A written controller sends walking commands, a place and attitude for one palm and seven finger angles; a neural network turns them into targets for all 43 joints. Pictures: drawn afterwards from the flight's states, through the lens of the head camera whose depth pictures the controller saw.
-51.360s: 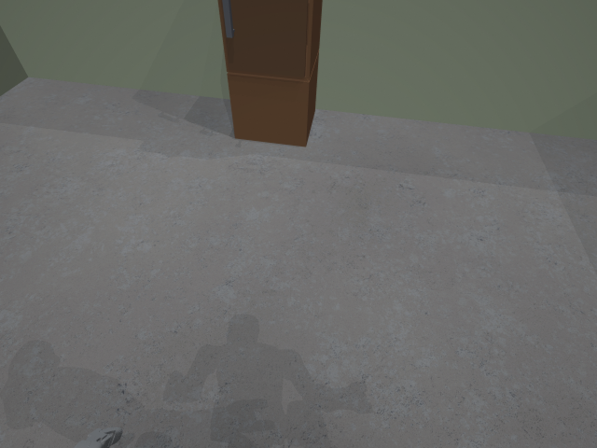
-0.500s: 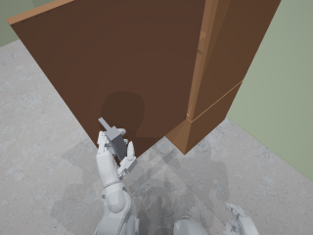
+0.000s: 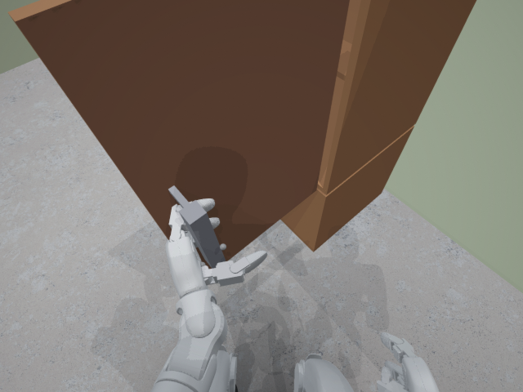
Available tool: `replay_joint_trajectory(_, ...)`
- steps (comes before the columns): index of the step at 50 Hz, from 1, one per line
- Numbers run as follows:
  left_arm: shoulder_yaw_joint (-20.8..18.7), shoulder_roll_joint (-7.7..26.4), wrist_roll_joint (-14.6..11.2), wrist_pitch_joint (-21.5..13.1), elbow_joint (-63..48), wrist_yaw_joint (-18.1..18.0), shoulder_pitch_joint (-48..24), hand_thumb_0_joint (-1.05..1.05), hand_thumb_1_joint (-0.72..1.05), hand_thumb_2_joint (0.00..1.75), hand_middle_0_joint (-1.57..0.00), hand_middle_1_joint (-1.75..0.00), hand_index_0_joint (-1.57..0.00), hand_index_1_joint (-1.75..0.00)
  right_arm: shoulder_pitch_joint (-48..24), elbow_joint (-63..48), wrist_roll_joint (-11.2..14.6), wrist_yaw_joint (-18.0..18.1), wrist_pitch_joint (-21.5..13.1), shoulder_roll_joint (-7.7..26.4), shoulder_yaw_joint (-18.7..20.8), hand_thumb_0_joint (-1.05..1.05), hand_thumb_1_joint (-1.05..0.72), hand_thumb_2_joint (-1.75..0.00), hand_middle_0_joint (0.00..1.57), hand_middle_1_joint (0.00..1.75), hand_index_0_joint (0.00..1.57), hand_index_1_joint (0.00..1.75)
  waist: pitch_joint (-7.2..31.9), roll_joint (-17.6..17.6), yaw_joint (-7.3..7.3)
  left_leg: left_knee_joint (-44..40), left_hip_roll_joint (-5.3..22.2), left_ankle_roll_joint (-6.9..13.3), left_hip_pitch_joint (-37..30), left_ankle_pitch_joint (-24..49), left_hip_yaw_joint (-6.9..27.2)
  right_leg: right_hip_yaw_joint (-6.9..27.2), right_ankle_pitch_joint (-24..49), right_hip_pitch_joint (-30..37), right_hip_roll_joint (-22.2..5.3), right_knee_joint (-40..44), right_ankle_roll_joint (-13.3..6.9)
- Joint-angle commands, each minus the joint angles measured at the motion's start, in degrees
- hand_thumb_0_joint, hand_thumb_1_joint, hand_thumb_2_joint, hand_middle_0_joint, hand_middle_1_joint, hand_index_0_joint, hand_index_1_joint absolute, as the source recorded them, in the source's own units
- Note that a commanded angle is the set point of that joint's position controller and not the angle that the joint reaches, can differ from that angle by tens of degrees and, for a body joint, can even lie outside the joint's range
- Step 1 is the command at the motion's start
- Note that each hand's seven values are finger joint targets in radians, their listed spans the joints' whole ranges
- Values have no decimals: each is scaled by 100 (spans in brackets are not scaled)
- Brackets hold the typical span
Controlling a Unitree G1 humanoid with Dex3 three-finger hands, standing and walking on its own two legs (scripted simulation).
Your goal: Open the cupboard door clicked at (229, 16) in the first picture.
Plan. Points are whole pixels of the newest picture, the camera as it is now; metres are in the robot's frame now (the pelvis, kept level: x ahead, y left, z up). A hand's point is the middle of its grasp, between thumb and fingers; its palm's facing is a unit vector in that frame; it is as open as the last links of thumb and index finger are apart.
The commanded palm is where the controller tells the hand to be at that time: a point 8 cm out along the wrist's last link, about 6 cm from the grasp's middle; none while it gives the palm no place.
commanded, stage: open thumb and fingers to let go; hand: left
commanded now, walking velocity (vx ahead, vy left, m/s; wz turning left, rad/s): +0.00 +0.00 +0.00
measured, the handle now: (197, 229) +0.36 +0.11 +0.02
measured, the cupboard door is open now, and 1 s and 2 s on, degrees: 90 94 92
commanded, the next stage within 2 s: slide the hand sideways off the handle in 0.34 s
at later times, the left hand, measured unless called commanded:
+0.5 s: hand (221, 256) +0.31 +0.07 +0.02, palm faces +0.18 -0.98 -0.04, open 14.9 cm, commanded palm +0.27 +0.12 +0.02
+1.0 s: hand (208, 285) +0.27 +0.09 +0.02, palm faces -0.16 -0.99 -0.02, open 16.1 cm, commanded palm +0.25 +0.16 +0.02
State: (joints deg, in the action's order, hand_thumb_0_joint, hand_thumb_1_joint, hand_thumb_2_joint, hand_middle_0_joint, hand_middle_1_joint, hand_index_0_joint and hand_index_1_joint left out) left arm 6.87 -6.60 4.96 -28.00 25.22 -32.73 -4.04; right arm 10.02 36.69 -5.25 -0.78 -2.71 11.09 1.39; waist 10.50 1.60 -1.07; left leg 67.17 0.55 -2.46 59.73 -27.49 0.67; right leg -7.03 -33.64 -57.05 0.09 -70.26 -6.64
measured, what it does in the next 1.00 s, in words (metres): stands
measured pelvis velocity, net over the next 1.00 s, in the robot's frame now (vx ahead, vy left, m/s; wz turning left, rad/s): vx -0.01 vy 0.05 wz -0.05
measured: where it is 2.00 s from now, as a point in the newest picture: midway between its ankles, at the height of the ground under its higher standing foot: outside the picture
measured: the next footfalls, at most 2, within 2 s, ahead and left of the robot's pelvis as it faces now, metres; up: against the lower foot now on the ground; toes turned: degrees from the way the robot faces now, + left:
none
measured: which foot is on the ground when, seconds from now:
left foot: down 0.00-1.00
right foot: down 0.00-1.00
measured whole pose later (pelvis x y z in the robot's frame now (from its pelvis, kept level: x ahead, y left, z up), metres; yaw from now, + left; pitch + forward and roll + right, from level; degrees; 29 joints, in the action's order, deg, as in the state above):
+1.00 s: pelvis -0.01 +0.05 -0.01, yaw -3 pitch +18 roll +0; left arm 12.9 2.4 1.2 -28.4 13.4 -6.9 5.5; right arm 11.1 28.2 -1.6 -1.8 2.0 11.9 -0.1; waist 9.3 1.2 -0.6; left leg 72.7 0.8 1.4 61.2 -30.1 -2.0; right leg -4.3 -33.8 -58.1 0.1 -73.3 -3.0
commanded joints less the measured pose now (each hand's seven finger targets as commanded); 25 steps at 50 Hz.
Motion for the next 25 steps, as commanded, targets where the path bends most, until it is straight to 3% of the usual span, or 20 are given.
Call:
replay_joint_trajectory(1,177,-115,186,-430,-1229,-50,-1219,0,-50,30,-27,-105,-27,-105,-89,-718,5,21,-232,473,171,0,-90,-90,20,30,20,30,1975,-694,-151,-215,-186,302,-725,834,63,1274,2520,1646,-386,1511,740)
replay_joint_trajectory(5,170,-137,207,-371,-1247,-89,-1032,0,-50,30,-24,-85,-24,-85,-94,-768,5,20,-212,461,164,0,-90,-90,20,30,20,30,2008,-756,-103,-283,-180,308,-864,940,50,1119,2545,1639,-310,1459,701)
replay_joint_trajectory(7,189,-162,240,-317,-1284,-133,-1024,0,-50,30,-22,-75,-22,-75,-105,-827,4,16,-211,463,150,0,-90,-90,20,30,20,30,1992,-612,-61,-321,-182,318,-950,994,53,996,2430,1546,-247,1417,638)
replay_joint_trajectory(16,454,-550,291,-188,-1320,-289,-1057,0,-50,30,-15,-30,-15,-30,-199,-872,-4,-33,-253,441,101,0,-90,-90,20,30,20,30,1834,-478,-69,-465,-138,312,-1324,1043,86,558,1914,1059,-34,1277,506)
replay_joint_trajectory(18,461,-577,300,-139,-1327,-316,-977,0,-50,30,-15,-30,-15,-30,-247,-899,-4,-43,-260,438,85,0,-90,-90,20,30,20,30,1847,-384,-1,-496,-132,304,-1353,1109,100,496,1864,1021,-2,1210,464)
replay_joint_trajectory(20,432,-564,305,-112,-1336,-349,-1114,0,-50,30,-15,-30,-15,-30,-247,-867,-4,-47,-264,445,91,0,-90,-90,20,30,20,30,1801,-470,-61,-482,-119,303,-1366,1069,109,488,1797,953,11,1224,477)
replay_joint_trajectory(22,446,-597,314,-60,-1410,-372,-998,0,-50,30,-15,-30,-15,-30,-276,-924,-4,-55,-278,443,82,0,-90,-90,20,30,20,30,1861,-345,22,-508,-118,291,-1385,1114,141,430,1739,947,35,1160,437)
replay_joint_trajectory(23,1693,81,918,-263,-1552,835,-796,0,-50,30,-15,-30,-15,-30,122,-891,51,-108,-155,730,105,0,-90,-90,20,30,20,30,1618,-510,-570,-337,-106,377,-1412,1086,128,628,2097,774,-79,1139,478)
replay_joint_trajectory(24,1269,450,683,-546,-1873,1444,-1136,0,-50,30,-15,-30,-15,-30,108,-992,106,-104,-109,662,160,0,-90,-90,20,30,20,30,1852,-402,-388,-266,-123,407,-1380,1163,131,698,2302,900,-110,1072,447)
replay_joint_trajectory(25,1196,648,581,-700,-1943,1845,-1149,0,-50,30,-15,-30,-15,-30,68,-1043,116,-75,-77,679,165,0,-90,-90,20,30,20,30,2042,-296,-294,-237,-155,419,-1362,1145,113,789,2417,1061,-117,1025,445)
